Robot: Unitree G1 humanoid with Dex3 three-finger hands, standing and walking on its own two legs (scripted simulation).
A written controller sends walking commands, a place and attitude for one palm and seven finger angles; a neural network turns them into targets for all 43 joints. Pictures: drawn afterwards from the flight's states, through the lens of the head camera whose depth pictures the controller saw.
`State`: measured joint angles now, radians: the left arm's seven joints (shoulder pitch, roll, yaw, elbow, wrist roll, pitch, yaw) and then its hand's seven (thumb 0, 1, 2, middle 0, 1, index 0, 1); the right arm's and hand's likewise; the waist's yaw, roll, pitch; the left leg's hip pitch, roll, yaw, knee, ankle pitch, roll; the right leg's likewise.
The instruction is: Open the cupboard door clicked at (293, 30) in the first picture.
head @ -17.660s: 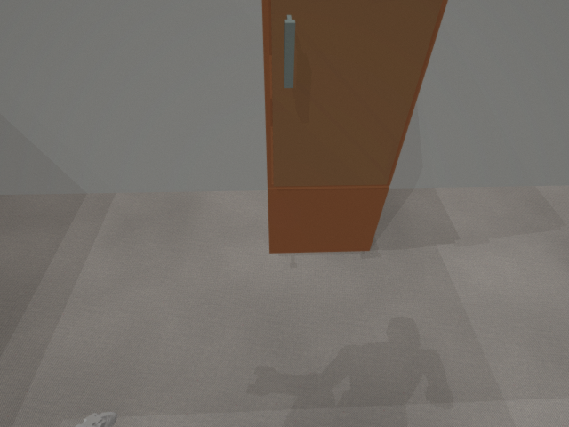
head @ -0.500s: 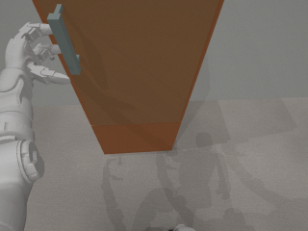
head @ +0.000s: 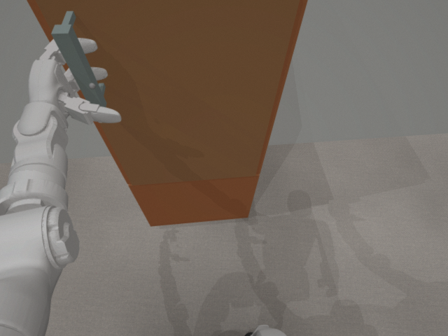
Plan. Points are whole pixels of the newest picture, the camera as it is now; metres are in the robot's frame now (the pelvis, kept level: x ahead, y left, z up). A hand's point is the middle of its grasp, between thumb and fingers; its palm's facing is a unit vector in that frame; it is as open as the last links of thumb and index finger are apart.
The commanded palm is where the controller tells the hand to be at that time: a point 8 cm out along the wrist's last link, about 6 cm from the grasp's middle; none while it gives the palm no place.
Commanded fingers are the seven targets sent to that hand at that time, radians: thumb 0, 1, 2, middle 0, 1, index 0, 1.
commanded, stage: slide the fingers in behind the handle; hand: left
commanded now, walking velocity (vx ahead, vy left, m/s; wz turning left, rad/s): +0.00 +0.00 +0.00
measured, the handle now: (85, 65) +0.56 +0.20 +0.15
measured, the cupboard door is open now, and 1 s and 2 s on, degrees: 0 0 21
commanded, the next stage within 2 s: close the thumb around the handle in 0.48 s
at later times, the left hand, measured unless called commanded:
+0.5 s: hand (93, 89) +0.50 +0.18 +0.15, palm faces +0.01 -1.00 -0.02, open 14.0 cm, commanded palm +0.47 +0.23 +0.15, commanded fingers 0.00 -0.50 0.30 -0.30 -1.20 -0.30 -1.20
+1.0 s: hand (92, 88) +0.50 +0.18 +0.15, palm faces +0.02 -1.00 -0.01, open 9.2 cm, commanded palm +0.47 +0.23 +0.15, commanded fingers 0.00 0.73 0.83 -0.39 -1.33 -0.39 -1.33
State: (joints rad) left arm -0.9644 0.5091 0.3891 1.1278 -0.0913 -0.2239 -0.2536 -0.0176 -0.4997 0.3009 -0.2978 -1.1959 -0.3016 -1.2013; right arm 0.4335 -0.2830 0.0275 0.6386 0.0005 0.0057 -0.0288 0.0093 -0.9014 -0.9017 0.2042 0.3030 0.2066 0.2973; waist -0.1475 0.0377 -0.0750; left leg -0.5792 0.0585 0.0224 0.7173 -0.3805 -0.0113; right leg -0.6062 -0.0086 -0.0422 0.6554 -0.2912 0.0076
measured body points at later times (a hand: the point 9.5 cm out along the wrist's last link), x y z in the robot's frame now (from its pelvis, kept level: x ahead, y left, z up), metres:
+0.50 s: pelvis +0.00 +0.00 +0.00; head +0.07 +0.00 +0.44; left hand +0.49 +0.24 +0.15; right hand +0.01 -0.27 -0.12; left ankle -0.03 +0.12 -0.72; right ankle +0.01 -0.13 -0.72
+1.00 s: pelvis +0.00 +0.00 +0.00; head +0.07 +0.00 +0.44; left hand +0.49 +0.24 +0.16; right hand +0.01 -0.26 -0.12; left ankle -0.03 +0.12 -0.72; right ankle +0.01 -0.13 -0.72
